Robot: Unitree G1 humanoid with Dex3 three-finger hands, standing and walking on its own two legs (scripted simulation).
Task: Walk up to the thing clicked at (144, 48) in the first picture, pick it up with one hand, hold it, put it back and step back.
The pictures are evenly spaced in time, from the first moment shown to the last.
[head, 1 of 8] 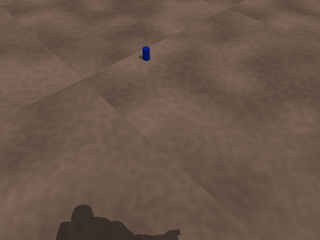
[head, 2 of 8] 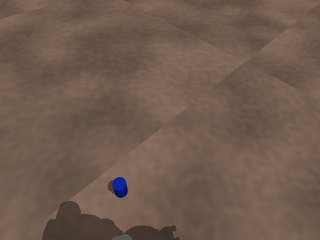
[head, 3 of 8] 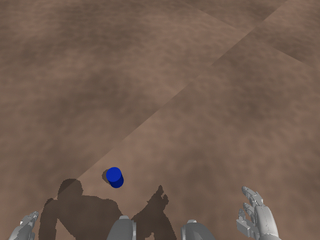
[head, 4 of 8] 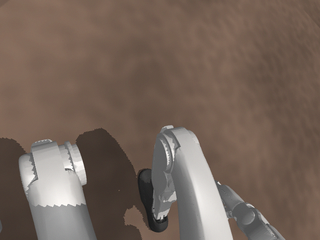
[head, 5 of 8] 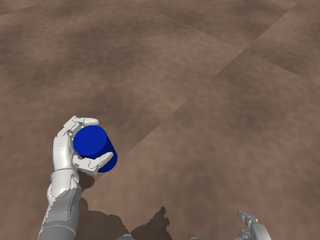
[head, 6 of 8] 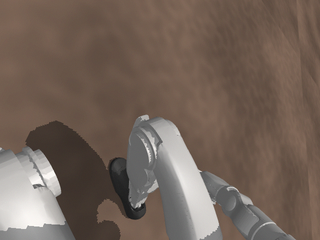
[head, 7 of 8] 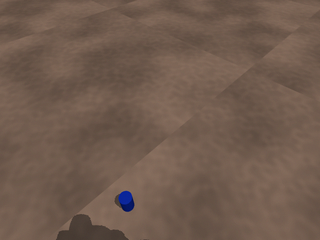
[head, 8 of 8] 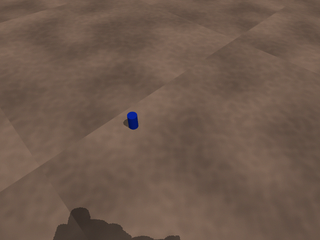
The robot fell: no
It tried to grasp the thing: yes
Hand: left
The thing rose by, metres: 0.69
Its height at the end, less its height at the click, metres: +0.00
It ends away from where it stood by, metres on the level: 0.01
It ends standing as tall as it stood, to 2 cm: yes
